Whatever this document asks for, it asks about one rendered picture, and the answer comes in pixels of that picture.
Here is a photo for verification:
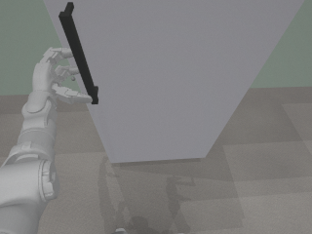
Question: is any left robot hand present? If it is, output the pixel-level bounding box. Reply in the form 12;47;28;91
32;47;93;104

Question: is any left robot shin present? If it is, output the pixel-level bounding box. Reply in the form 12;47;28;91
115;228;126;232

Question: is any robot left upper arm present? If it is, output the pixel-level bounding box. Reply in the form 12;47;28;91
0;159;60;234

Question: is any handle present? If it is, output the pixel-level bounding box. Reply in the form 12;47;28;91
58;2;98;104

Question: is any left robot forearm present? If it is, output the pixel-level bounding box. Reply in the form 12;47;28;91
0;91;58;169

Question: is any fridge door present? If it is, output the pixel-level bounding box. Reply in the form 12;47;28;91
44;0;305;164

